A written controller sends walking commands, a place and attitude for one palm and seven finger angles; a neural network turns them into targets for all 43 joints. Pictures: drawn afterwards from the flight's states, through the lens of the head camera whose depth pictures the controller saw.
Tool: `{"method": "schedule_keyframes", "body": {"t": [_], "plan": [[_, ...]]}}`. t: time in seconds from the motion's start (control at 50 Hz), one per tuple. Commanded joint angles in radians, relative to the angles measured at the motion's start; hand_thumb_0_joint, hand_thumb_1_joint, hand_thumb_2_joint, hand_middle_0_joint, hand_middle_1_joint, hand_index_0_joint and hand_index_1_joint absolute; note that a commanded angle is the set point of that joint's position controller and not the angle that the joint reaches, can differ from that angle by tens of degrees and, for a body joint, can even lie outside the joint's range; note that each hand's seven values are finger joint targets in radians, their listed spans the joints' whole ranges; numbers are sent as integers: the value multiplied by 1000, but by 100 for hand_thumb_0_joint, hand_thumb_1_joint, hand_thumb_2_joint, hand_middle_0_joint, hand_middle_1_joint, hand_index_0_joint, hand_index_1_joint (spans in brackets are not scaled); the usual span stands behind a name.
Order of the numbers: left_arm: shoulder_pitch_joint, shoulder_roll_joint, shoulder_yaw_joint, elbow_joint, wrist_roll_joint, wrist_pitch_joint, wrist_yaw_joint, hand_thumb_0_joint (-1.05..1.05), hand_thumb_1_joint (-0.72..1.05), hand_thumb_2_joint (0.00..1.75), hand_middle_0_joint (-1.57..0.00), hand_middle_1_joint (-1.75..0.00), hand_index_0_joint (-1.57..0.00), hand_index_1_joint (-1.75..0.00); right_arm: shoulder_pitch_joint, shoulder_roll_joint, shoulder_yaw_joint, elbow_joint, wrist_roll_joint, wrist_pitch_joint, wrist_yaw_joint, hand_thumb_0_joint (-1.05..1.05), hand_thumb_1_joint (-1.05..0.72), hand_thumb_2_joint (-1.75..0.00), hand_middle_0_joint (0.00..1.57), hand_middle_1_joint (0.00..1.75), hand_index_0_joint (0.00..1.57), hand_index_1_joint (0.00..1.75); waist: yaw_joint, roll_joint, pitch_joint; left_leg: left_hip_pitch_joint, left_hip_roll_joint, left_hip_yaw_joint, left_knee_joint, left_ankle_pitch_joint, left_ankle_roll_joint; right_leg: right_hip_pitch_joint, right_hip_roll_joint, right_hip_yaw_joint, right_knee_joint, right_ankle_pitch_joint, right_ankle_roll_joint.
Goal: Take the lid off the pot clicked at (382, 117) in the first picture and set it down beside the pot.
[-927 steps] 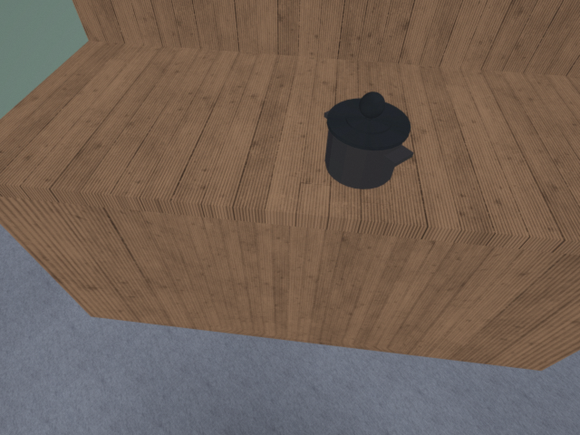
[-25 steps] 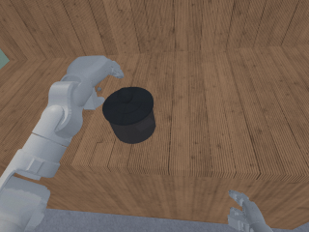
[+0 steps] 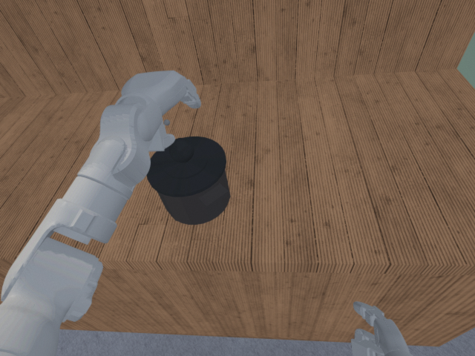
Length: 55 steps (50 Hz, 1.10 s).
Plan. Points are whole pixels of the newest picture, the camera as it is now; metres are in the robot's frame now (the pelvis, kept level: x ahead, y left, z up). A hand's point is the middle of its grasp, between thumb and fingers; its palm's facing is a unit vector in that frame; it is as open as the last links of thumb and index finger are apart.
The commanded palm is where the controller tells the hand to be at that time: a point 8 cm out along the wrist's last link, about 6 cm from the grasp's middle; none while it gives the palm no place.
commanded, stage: move the open hand above the knob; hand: left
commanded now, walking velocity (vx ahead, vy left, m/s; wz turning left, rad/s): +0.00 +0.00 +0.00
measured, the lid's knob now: (181, 150) +0.46 +0.12 +0.11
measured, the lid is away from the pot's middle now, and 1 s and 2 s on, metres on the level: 0.00 0.00 0.00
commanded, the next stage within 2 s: lower the open fingers around the knob in 0.62 s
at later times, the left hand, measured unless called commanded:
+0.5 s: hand (157, 128) +0.42 +0.13 +0.20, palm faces -0.11 -0.03 -0.99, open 10.1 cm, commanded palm +0.39 +0.13 +0.26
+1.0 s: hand (162, 137) +0.42 +0.13 +0.18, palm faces -0.15 -0.04 -0.99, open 10.1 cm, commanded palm +0.39 +0.13 +0.24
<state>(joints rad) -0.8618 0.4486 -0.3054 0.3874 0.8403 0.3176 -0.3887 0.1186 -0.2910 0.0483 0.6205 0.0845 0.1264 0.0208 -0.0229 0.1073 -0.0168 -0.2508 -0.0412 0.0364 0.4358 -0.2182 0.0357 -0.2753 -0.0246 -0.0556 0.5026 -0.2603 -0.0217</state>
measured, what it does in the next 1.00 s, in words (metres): stands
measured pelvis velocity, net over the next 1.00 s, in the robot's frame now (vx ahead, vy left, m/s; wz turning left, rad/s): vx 0.00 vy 0.01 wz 0.00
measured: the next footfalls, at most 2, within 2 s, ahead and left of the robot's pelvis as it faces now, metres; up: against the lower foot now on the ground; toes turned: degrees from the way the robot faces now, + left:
none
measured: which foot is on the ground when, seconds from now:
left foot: down 0.00-1.00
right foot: down 0.00-1.00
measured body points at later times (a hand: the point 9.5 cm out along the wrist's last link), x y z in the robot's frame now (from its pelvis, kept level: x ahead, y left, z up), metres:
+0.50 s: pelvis +0.00 +0.01 +0.00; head +0.00 -0.04 +0.45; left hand +0.42 +0.13 +0.25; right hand +0.18 -0.22 -0.11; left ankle +0.00 +0.10 -0.74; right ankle +0.00 -0.10 -0.74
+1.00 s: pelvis +0.00 +0.01 +0.00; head +0.01 -0.04 +0.45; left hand +0.42 +0.13 +0.23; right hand +0.18 -0.22 -0.11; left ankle +0.00 +0.10 -0.74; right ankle +0.00 -0.10 -0.74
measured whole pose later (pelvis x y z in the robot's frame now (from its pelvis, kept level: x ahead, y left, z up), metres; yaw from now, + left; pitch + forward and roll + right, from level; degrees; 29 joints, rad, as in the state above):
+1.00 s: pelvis +0.00 +0.01 +0.00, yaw +0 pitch +1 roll +1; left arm -0.81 0.44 -0.34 0.37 0.84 0.32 -0.37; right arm 0.11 -0.28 0.05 0.62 0.09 0.14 0.02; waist -0.02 0.10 -0.01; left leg -0.25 -0.05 0.04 0.43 -0.22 0.05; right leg -0.26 -0.03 -0.05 0.49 -0.25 -0.01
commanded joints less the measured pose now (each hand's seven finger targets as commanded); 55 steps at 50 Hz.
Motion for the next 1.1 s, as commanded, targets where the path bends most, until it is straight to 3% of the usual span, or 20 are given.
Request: {"method": "schedule_keyframes", "body": {"t": [0.0,0.04,0.08,0.12,0.16,0.22,0.28,0.4,0.46,0.52,0.64,0.66,0.76,0.84,0.9,0.94,0.96,1.0,1.04,1.08], "plan": [[-454,238,150,-151,37,3,34,0,-34,153,-85,-8,-85,-8,-134,-77,-32,-167,5,-46,-4,0,-90,-90,20,30,20,30,20,-175,-371,90,4,-30,-20,249,30,180,-14,40,-42,372,0],[-437,244,166,-146,14,-1,38,0,-34,153,-85,-8,-85,-8,-126,-92,-43,-161,6,-43,-3,0,-90,-90,20,30,20,30,13,-177,-350,85,6,-37,-13,235,34,169,-17,38,-51,361,-4],[-473,262,164,-185,34,-2,34,0,-34,153,-85,-8,-85,-8,-143,-81,-34,-173,5,-45,-7,0,-90,-90,20,30,20,30,22,-155,-365,91,5,-34,-26,221,31,175,-15,43,-49,338,-1],[-495,210,116,-217,34,1,31,0,-34,153,-85,-8,-85,-8,-149,-71,-35,-177,7,-50,-3,0,-90,-90,20,30,20,30,15,-123,-378,127,5,-44,-21,256,32,156,-10,37,-43,344,-8],[-469,245,152,-224,26,-1,33,0,-34,153,-85,-8,-85,-8,-137,-77,-38,-171,5,-47,0,0,-90,-90,20,30,20,30,18,-140,-400,133,5,-40,-19,262,34,173,-7,39,-44,349,-5],[-489,185,98,-178,30,11,30,0,-34,153,-85,-8,-85,-8,-137,-74,-35,-161,10,-45,-4,0,-90,-90,20,30,20,30,6,-151,-337,121,8,-45,-30,213,29,115,-4,24,-58,285,-6],[-497,218,124,-237,27,1,36,0,-34,153,-85,-8,-85,-8,-149,-74,-39,-169,8,-46,-2,0,-90,-90,20,30,20,30,14,-129,-390,145,7,-48,-25,232,31,143,-4,32,-53,296,-9],[-464,204,115,-166,32,8,42,0,-34,153,-85,-8,-85,-8,-151,-75,-26,-159,7,-39,-3,0,-90,-90,20,30,20,30,16,-153,-333,101,9,-44,-41,197,22,132,-6,25,-61,267,-7],[-486,188,101,-258,27,-4,43,0,-34,153,-85,-8,-85,-8,-171,-68,-32,-175,6,-38,5,0,-90,-90,20,30,20,30,18,-123,-403,150,11,-51,-28,255,26,149,-3,26,-44,299,-13],[-484,172,88,-189,34,16,44,0,-34,153,-85,-8,-85,-8,-160,-70,-28,-162,8,-32,1,0,-90,-90,20,30,20,30,11,-145,-332,124,14,-51,-37,215,21,106,0,17,-58,261,-11],[-463,239,156,-200,20,1,62,0,-34,153,-85,-8,-85,-8,-154,-83,-33,-164,3,-34,-3,0,-90,-90,20,30,20,30,21,-141,-367,118,15,-54,-28,220,24,143,-7,26,-56,271,-17],[-500,191,103,-221,35,1,57,0,-34,153,-85,-8,-85,-8,-166,-69,-24,-165,4,-33,-1,0,-90,-90,20,30,20,30,17,-132,-386,134,14,-51,-36,239,22,144,-2,23,-49,280,-14],[-445,166,96,-158,25,8,50,0,-34,153,-85,-8,-85,-8,-153,-74,-28,-162,7,-27,-2,0,-90,-90,20,30,20,30,14,-154,-352,123,16,-45,-39,204,23,121,1,19,-58,247,-11],[-433,183,110,-221,8,-4,51,0,-34,153,-85,-8,-85,-8,-158,-82,-35,-174,7,-28,0,0,-90,-90,20,30,20,30,11,-138,-376,126,14,-53,-22,234,26,144,-8,26,-53,292,-16],[-429,213,131,-146,30,7,57,0,-34,153,-85,-8,-85,-8,-144,-80,-26,-161,8,-29,-8,0,-90,-90,20,30,20,30,16,-164,-329,101,16,-44,-39,205,24,134,0,23,-60,271,-10],[-461,217,135,-240,10,-6,61,0,-34,153,-85,-8,-85,-8,-155,-84,-37,-173,5,-33,-6,0,-90,-90,20,30,20,30,13,-130,-380,127,12,-52,-22,230,29,155,-7,32,-54,299,-15],[-484,171,87,-264,23,-6,59,0,-34,153,-85,-8,-85,-8,-161,-69,-32,-176,5,-37,-3,0,-90,-90,20,30,20,30,13,-110,-418,155,11,-51,-25,265,28,160,-1,29,-43,317,-14],[-433,169,99,-227,27,6,61,0,-34,153,-85,-8,-85,-8,-148,-70,-36,-169,5,-40,4,0,-90,-90,20,30,20,30,17,-122,-399,156,14,-57,-17,286,27,153,2,23,-42,336,-16],[-333,224,164,-168,8,-2,68,0,-34,153,-85,-8,-85,-8,-137,-90,-36,-161,5,-36,3,0,-90,-90,20,30,20,30,22,-152,-355,111,13,-51,-18,259,27,162,-3,28,-52,335,-14],[-342,184,125,-169,21,-2,65,0,-34,153,-85,-8,-85,-8,-148,-77,-32,-165,7,-33,1,0,-90,-90,20,30,20,30,23,-171,-334,101,16,-40,-27,235,24,154,-2,27,-55,322,-8]]}}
